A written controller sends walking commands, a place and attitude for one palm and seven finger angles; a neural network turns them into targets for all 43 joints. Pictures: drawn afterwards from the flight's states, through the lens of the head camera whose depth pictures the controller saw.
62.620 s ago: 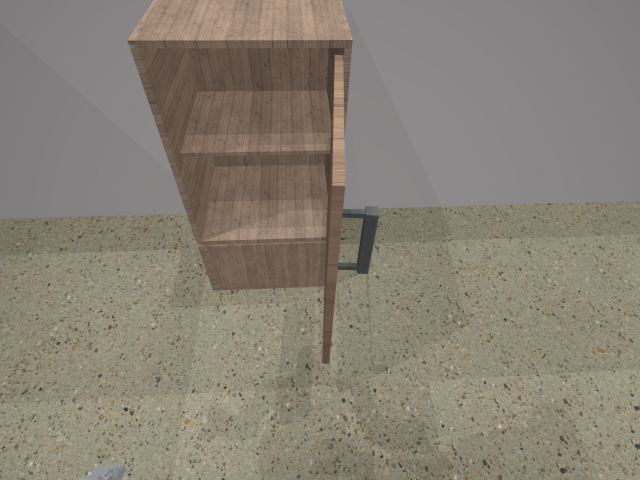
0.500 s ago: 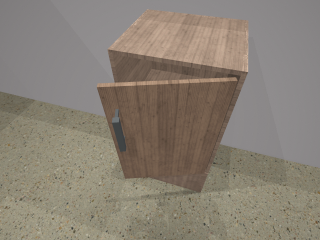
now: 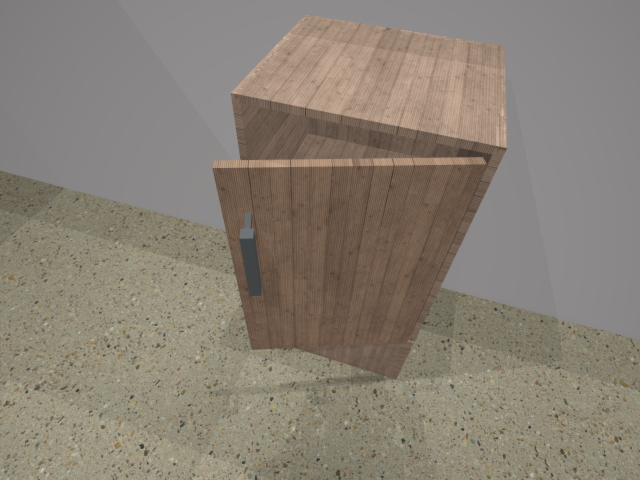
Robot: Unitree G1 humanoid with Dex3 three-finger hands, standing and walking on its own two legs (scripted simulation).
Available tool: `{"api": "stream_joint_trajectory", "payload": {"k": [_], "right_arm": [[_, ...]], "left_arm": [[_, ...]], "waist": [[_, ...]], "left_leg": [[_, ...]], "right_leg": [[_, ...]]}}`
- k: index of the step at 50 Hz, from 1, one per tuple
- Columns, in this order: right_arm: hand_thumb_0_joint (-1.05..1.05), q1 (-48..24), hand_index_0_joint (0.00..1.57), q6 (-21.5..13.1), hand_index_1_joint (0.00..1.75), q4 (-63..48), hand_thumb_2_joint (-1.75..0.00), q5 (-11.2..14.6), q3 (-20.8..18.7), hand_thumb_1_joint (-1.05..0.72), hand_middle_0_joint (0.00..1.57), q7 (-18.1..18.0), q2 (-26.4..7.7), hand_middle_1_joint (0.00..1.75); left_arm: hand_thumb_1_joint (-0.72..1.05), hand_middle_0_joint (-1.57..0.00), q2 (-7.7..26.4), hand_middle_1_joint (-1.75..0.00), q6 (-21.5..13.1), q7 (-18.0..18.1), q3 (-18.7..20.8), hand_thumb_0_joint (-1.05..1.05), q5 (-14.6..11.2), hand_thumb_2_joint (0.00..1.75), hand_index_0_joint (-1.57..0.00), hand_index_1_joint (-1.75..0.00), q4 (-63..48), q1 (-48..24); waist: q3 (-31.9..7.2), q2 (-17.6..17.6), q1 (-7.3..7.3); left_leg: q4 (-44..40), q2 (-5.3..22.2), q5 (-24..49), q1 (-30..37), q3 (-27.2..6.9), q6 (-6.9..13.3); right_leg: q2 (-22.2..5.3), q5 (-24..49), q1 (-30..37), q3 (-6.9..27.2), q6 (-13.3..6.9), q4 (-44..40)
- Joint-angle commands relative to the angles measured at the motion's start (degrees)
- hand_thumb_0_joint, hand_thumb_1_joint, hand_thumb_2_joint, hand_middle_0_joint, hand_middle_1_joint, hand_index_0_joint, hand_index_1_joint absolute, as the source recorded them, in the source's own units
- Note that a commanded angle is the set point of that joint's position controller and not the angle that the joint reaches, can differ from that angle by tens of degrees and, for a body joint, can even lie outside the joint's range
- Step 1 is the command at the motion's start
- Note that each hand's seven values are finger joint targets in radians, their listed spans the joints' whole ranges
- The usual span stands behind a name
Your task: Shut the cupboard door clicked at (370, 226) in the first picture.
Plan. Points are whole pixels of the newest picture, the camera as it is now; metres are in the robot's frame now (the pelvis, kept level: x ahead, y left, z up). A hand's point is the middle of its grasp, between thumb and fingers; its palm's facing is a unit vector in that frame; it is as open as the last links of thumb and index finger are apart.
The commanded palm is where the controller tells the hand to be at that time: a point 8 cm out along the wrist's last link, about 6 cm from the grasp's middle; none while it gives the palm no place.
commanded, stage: look again from close up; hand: left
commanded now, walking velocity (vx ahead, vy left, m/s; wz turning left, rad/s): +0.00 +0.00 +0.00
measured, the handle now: (252, 255) +0.47 +0.15 -0.05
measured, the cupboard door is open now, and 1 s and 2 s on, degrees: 21 21 21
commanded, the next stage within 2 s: raise the hand and make a fist in 0.42 s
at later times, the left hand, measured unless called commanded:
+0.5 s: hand out of the picture +0.03 +0.16 -0.18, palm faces -0.01 -0.99 -0.17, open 7.4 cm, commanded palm none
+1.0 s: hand (205, 474) +0.15 +0.15 -0.09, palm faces +0.24 -0.97 -0.04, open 5.9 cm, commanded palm +0.14 +0.20 -0.07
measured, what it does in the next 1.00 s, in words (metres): lowers itself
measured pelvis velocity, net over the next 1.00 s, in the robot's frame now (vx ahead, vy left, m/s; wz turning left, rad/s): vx -0.01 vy -0.05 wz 0.04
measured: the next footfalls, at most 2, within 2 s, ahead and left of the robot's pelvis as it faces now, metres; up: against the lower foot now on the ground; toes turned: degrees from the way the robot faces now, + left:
none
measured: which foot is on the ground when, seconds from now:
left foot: down 0.00-1.00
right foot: down 0.00-1.00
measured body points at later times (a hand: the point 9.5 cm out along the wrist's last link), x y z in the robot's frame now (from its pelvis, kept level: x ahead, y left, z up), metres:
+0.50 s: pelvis +0.02 -0.01 +0.00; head +0.03 +0.01 +0.45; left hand +0.03 +0.21 -0.16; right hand +0.05 -0.24 -0.15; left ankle +0.03 +0.06 -0.74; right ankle -0.01 -0.15 -0.74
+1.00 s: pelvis -0.01 -0.05 -0.12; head +0.05 -0.04 +0.33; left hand +0.13 +0.21 -0.08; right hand +0.24 -0.28 -0.16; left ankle +0.03 +0.06 -0.74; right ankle +0.03 -0.11 -0.74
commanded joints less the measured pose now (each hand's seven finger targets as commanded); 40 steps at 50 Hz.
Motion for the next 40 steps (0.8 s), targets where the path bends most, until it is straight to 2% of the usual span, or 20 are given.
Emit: {"api": "stream_joint_trajectory", "payload": {"k": [1, 8, 18, 20, 25, 26, 27, 28, 29, 30, 31, 32, 33, 34, 35, 36, 37, 38, 39, 40], "right_arm": [[0.00, 0.6, 0.20, -1.9, 0.30, -2.1, -0.90, 0.3, -1.4, -0.90, 0.20, -0.5, -6.9, 0.30], [0.00, -0.2, 0.20, -1.9, 0.30, -0.8, -0.90, 0.4, -1.4, -0.90, 0.20, -0.6, -6.3, 0.30], [0.00, -0.8, 0.20, -2.4, 0.30, 0.0, -0.90, 0.3, -1.4, -0.90, 0.20, -0.8, -6.1, 0.30], [0.00, -1.0, 0.20, -2.4, 0.30, 0.3, -0.90, 0.3, -1.3, -0.90, 0.20, -0.9, -5.9, 0.30], [0.00, -1.0, 0.20, -2.3, 0.30, 0.7, -0.90, 0.3, -1.2, -0.90, 0.20, -0.9, -5.9, 0.30], [0.00, -2.4, 0.20, -2.2, 0.30, -2.4, -0.90, 0.6, -1.2, -0.90, 0.20, -0.6, -7.5, 0.30], [0.00, 4.1, 0.20, -12.8, 0.30, -19.8, -0.90, 1.5, -5.2, -0.90, 0.20, -4.6, -18.9, 0.30], [0.00, -1.9, 0.20, -17.9, 0.30, -19.5, -0.90, 3.9, -0.6, -0.90, 0.20, -5.5, -10.6, 0.30], [0.00, -3.9, 0.20, -19.8, 0.30, -19.9, -0.90, 2.3, -1.3, -0.90, 0.20, -3.8, -9.0, 0.30], [0.00, -3.6, 0.20, -21.0, 0.30, -19.2, -0.90, 2.6, -1.8, -0.90, 0.20, -2.0, -8.3, 0.30], [0.00, -3.8, 0.20, -21.3, 0.30, -21.2, -0.90, 1.7, -3.6, -0.90, 0.20, -0.6, -10.0, 0.30], [0.00, -4.8, 0.20, -21.3, 0.30, -22.4, -0.90, 1.4, -4.5, -0.90, 0.20, 0.3, -10.6, 0.30], [0.00, -6.3, 0.20, -21.0, 0.30, -24.2, -0.90, 1.1, -4.7, -0.90, 0.20, 1.0, -10.3, 0.30], [0.00, -6.9, 0.20, -20.8, 0.30, -25.9, -0.90, 1.2, -5.1, -0.90, 0.20, 1.9, -10.2, 0.30], [0.00, -7.9, 0.20, -20.6, 0.30, -27.9, -0.90, 0.6, -5.3, -0.90, 0.20, 2.5, -10.1, 0.30], [0.00, -9.5, 0.20, -20.3, 0.30, -29.0, -0.90, 0.4, -6.0, -0.90, 0.20, 2.5, -10.0, 0.30], [0.00, -10.9, 0.20, -20.2, 0.30, -31.2, -0.90, 0.3, -6.3, -0.90, 0.20, 2.4, -10.5, 0.30], [0.00, -11.5, 0.20, -19.7, 0.30, -33.7, -0.90, 0.7, -6.7, -0.90, 0.20, 2.2, -10.6, 0.30], [0.00, -11.5, 0.20, -18.5, 0.30, -35.1, -0.90, 1.3, -6.8, -0.90, 0.20, 2.2, -10.6, 0.30], [0.00, -12.9, 0.20, -17.7, 0.30, -37.9, -0.90, 1.8, -6.5, -0.90, 0.20, 2.1, -10.8, 0.30]], "left_arm": [[0.90, -0.20, 5.3, -0.30, -1.7, 0.7, 1.2, 0.00, -0.3, 0.90, -0.20, -0.30, -1.6, 1.4], [0.90, -0.20, 4.7, -0.30, -1.8, 0.7, 1.0, 0.00, -0.3, 0.90, -0.20, -0.30, 0.0, 2.0], [0.90, -0.20, 4.7, -0.30, -1.9, 0.8, 1.3, 0.00, -0.3, 0.90, -0.20, -0.30, 0.2, 0.9], [0.90, -0.20, 4.7, -0.30, -1.9, 0.9, 1.3, 0.00, -0.3, 0.90, -0.20, -0.30, 0.3, 0.8], [0.90, -0.20, 5.0, -0.30, -1.8, 0.9, 1.4, 0.00, -0.4, 0.90, -0.20, -0.30, 0.1, -0.1], [0.90, -0.20, 5.1, -0.30, -2.8, 3.0, 1.5, 0.00, 0.6, 0.90, -0.20, -0.30, 1.4, 1.9], [0.90, -0.20, 38.3, -0.30, -17.0, 5.0, 28.3, 0.00, -5.5, 0.90, -0.20, -0.30, -95.4, -46.9], [0.90, -0.22, 9.3, -0.32, -13.2, 5.1, 3.4, 0.00, -7.1, 0.90, -0.22, -0.32, -78.3, -5.5], [0.90, -0.24, -2.6, -0.34, -5.8, 4.9, 0.3, 0.00, -10.6, 0.90, -0.24, -0.34, -72.9, 10.3], [0.90, -0.25, -2.5, -0.36, -6.3, 5.4, -0.8, 0.00, -9.7, 0.90, -0.25, -0.36, -67.9, 1.6], [0.90, -0.27, -3.1, -0.38, -8.9, 4.7, 0.4, 0.00, -9.6, 0.90, -0.27, -0.38, -63.4, -0.8], [0.90, -0.29, -3.0, -0.40, -12.4, 3.1, 3.0, 0.00, -9.9, 0.90, -0.29, -0.40, -55.2, 6.0], [0.90, -0.31, -3.7, -0.42, -17.4, 0.8, 4.8, 0.00, -11.1, 0.90, -0.31, -0.42, -49.4, 13.6], [0.90, -0.33, -3.1, -0.44, -23.0, -2.4, 7.6, 0.00, -12.5, 0.90, -0.33, -0.44, -46.5, 18.4], [0.90, -0.35, -2.7, -0.46, -28.9, -6.0, 9.1, 0.00, -14.8, 0.90, -0.35, -0.46, -48.6, 19.5], [0.90, -0.36, -1.1, -0.48, -35.0, -9.9, 11.1, 0.00, -16.7, 0.90, -0.36, -0.48, -48.7, 18.8], [0.90, -0.38, -0.9, -0.50, -39.3, -13.4, 10.8, 0.00, -17.7, 0.90, -0.38, -0.50, -49.1, 17.7], [0.90, -0.40, 0.8, -0.52, -40.6, -15.0, 12.8, 0.00, -18.1, 0.90, -0.40, -0.52, -48.6, 18.8], [0.90, -0.42, 2.8, -0.54, -39.1, -15.7, 14.8, 0.00, -18.1, 0.90, -0.42, -0.54, -47.3, 20.2], [0.90, -0.44, 2.7, -0.56, -37.1, -16.1, 13.2, 0.00, -18.1, 0.90, -0.44, -0.56, -51.2, 18.6]], "waist": [[1.0, 0.6, -0.05], [1.8, 0.8, 0.00], [0.1, 1.5, 0.28], [0.4, 0.7, 0.39], [1.3, 1.0, 0.45], [2.4, 3.9, 0.37], [-20.3, 6.6, -8.87], [-30.0, 21.4, -2.19], [-23.9, 18.5, -0.47], [-8.1, 8.8, -3.34], [2.0, 5.1, -3.92], [4.2, -0.2, -2.18], [3.1, -6.7, -0.68], [-1.5, -5.0, 1.80], [-6.4, -7.4, 3.09], [-7.2, -14.8, 3.32], [-7.4, -17.4, 3.10], [-9.4, -16.2, 3.85], [-9.7, -10.8, 4.88], [-11.6, -5.9, 5.13]], "left_leg": [[-7.2, 9.4, -0.7, 1.2, -10.5, -1.2], [-6.8, 9.3, -0.6, 1.5, -10.2, -1.3], [-5.7, 9.5, 6.9, 3.4, -9.6, -1.4], [-5.2, 9.4, 8.7, 3.4, -9.3, -1.4], [-5.8, 9.4, 8.0, 2.9, -9.3, -1.6], [2.7, 10.4, 21.0, 2.4, -8.4, -3.8], [4.2, 8.5, 27.8, 23.7, -12.0, -5.1], [3.8, 10.2, 30.3, 30.3, -12.4, -7.6], [-1.3, 9.6, 27.4, 19.6, -12.4, -9.9], [-1.2, 8.5, 15.5, 4.2, -12.3, -8.9], [1.4, 6.9, 2.2, -5.2, -12.9, -8.6], [6.2, 5.2, -7.6, -12.6, -11.9, -8.3], [11.7, 4.0, -12.7, -19.0, -10.5, -7.4], [16.9, 2.6, -8.8, -21.7, -8.4, -7.9], [22.1, 2.0, -8.4, -25.5, -7.0, -7.9], [27.2, 1.7, -11.0, -31.3, -5.6, -7.6], [31.4, 1.2, -14.1, -37.6, -4.6, -7.0], [34.0, 0.7, -16.2, -41.9, -3.7, -6.3], [34.6, 0.6, -16.4, -43.4, -3.3, -6.0], [34.6, 0.2, -17.6, -43.6, -2.8, -5.6]], "right_leg": [[-3.1, 1.3, -1.6, 3.7, -3.6, -4.2], [-3.2, 1.5, -1.9, 3.6, -3.4, -4.7], [-3.5, 5.2, -0.2, 3.4, -3.1, -4.2], [-3.6, 6.4, 0.1, 3.3, -3.1, -4.3], [-3.6, 5.8, 0.5, 3.2, -3.1, -4.7], [-4.3, 10.9, -1.8, 2.5, -2.7, -3.4], [1.5, 16.7, -4.9, -4.2, -2.8, 9.1], [3.8, -0.6, -11.3, -6.3, -2.6, 16.4], [3.3, -5.4, -11.6, -6.2, -2.7, 19.3], [2.2, -6.8, -17.0, -5.7, -2.7, 18.3], [2.2, -6.8, -20.0, -7.0, -3.3, 14.9], [2.2, -7.4, -23.3, -8.2, -3.8, 12.1], [2.2, -11.1, -27.0, -8.4, -3.9, 12.9], [2.1, -10.8, -27.7, -7.6, -4.9, 16.1], [1.6, -12.1, -29.6, -6.3, -5.1, 20.0], [1.3, -16.5, -32.5, -3.1, -4.7, 22.2], [0.5, -19.9, -33.8, 1.1, -4.2, 23.7], [-0.2, -21.7, -32.6, 4.6, -3.8, 24.8], [-0.4, -21.7, -31.4, 6.6, -4.2, 25.3], [-0.4, -24.2, -31.3, 7.0, -4.3, 25.5]]}}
